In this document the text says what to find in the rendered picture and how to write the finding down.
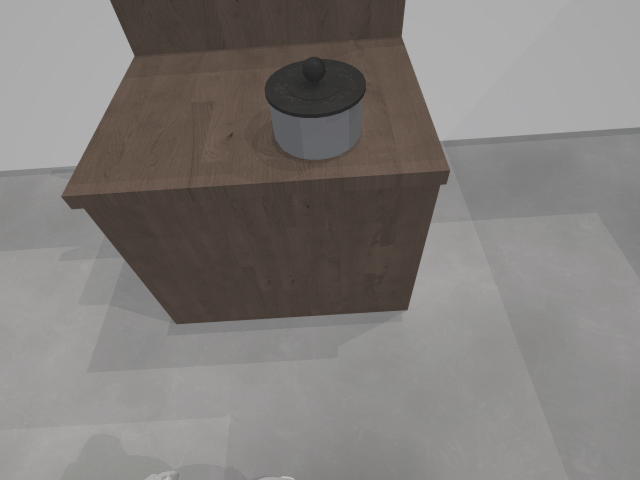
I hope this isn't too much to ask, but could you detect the pot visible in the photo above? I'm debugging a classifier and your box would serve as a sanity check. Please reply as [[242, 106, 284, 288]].
[[269, 99, 362, 160]]

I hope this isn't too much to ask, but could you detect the knob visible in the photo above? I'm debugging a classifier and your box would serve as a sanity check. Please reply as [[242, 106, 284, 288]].
[[302, 57, 326, 82]]

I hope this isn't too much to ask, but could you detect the table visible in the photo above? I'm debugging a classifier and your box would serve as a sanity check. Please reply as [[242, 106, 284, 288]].
[[61, 0, 450, 324]]

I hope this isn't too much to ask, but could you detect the lid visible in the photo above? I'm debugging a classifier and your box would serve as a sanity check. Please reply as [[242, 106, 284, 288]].
[[264, 59, 366, 118]]

